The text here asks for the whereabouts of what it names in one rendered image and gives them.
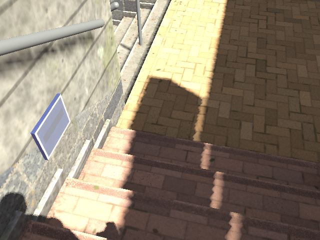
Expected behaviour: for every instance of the stairs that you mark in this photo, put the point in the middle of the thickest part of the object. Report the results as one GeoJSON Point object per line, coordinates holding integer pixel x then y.
{"type": "Point", "coordinates": [146, 186]}
{"type": "Point", "coordinates": [131, 55]}

